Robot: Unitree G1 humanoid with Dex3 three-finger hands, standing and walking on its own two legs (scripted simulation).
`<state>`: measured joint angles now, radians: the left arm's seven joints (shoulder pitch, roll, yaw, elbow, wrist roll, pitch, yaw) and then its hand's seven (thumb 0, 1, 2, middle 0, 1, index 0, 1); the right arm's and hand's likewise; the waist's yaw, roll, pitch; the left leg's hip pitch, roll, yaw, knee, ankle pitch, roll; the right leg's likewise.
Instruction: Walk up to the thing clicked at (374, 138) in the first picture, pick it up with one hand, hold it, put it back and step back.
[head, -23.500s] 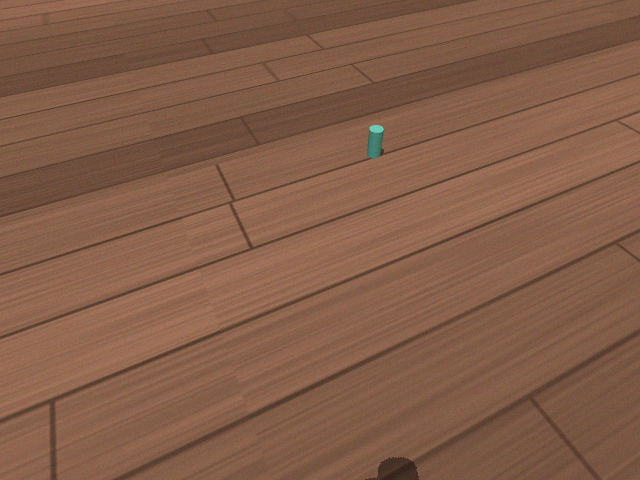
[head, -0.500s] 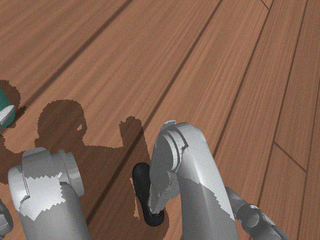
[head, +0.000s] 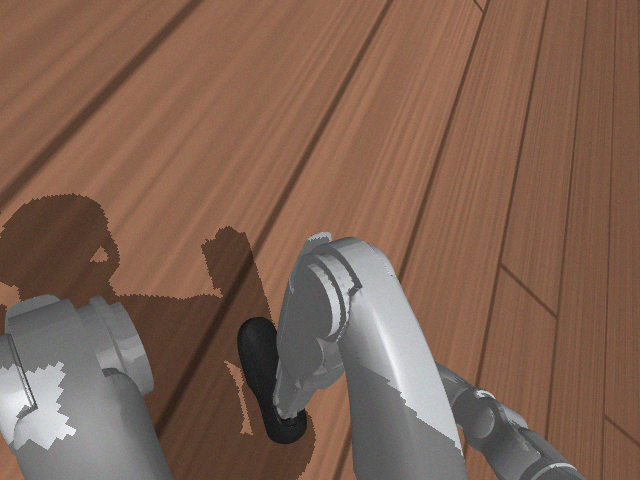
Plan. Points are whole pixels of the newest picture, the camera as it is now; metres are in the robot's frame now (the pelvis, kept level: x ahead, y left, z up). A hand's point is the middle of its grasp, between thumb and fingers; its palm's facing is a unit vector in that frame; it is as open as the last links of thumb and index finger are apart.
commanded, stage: lower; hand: left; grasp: from the side
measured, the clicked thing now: out of the picture +0.44 +0.28 -0.20
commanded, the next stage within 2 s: loosen in 0.14 s
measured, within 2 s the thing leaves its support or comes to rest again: rests again in 0.70 s
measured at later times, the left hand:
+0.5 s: hand out of the picture +0.44 +0.28 -0.18, palm faces +0.35 -0.94 +0.00, open 10.3 cm
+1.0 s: hand out of the picture +0.44 +0.30 -0.16, palm faces +0.36 -0.93 +0.02, open 17.1 cm
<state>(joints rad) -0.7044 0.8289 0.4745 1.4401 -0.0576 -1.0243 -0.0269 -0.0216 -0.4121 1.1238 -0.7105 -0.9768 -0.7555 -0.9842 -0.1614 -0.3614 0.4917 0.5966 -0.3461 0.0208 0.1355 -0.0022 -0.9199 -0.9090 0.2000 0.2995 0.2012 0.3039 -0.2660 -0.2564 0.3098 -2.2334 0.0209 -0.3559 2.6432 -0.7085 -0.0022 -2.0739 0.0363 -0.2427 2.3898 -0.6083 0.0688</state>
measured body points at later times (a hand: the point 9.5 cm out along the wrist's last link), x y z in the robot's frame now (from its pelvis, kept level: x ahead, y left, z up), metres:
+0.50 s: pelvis +0.00 +0.00 +0.00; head +0.24 +0.19 +0.32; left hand +0.41 +0.33 -0.18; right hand +0.15 -0.25 -0.04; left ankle +0.08 +0.12 -0.25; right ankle +0.14 -0.12 -0.25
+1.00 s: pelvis -0.01 +0.00 +0.00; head +0.23 +0.19 +0.33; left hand +0.41 +0.35 -0.16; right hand +0.15 -0.24 -0.03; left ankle +0.08 +0.12 -0.25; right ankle +0.14 -0.12 -0.25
